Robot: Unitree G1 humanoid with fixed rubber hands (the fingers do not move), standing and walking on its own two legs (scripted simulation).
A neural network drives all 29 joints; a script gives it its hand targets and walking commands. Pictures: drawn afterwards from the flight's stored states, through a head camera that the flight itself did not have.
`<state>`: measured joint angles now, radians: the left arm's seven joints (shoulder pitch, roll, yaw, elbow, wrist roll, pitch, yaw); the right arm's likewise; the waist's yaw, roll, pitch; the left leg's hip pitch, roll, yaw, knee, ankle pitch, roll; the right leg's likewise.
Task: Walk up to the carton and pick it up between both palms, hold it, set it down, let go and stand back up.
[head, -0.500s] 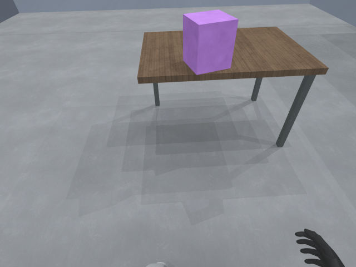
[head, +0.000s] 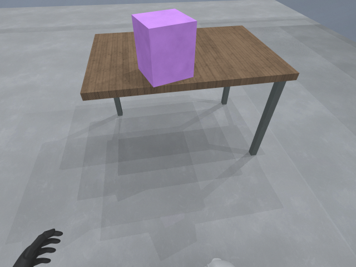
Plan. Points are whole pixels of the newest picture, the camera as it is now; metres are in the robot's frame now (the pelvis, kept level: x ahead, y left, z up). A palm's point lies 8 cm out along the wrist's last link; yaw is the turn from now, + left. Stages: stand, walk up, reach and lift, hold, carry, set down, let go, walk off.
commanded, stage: walk up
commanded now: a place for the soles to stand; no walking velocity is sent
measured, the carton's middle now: (164, 47) +1.02 +0.01 +0.08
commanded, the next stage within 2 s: none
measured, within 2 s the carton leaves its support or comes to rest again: neither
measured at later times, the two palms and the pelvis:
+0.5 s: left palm (49, 220) +0.29 +0.31 -0.04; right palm (318, 200) +0.28 -0.35 +0.00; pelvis +0.17 -0.01 +0.02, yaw +3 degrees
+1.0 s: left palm (71, 193) +0.37 +0.28 -0.05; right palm (269, 125) +0.58 -0.35 -0.02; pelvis +0.37 -0.06 +0.00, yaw +6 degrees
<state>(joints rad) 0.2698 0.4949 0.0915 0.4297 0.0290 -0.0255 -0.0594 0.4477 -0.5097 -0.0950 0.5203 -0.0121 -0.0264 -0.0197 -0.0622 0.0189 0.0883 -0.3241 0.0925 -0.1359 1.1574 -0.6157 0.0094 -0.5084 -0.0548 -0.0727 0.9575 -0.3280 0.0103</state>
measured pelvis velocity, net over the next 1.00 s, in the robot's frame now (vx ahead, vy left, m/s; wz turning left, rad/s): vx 0.37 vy -0.06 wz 0.10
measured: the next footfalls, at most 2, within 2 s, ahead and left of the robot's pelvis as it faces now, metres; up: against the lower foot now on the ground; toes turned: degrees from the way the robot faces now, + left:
left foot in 0.26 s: +0.24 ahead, +0.13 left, +0.00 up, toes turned +8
right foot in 0.66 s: +0.40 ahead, -0.22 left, +0.00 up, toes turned -1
